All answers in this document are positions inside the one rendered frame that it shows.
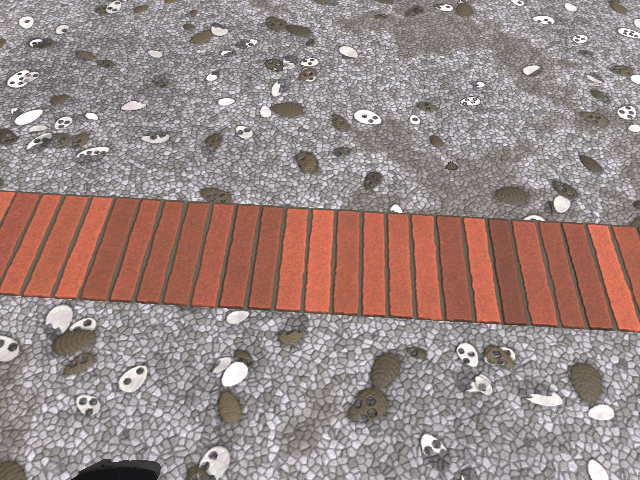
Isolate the left robot hand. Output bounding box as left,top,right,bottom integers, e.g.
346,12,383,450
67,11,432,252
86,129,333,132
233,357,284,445
71,459,161,480

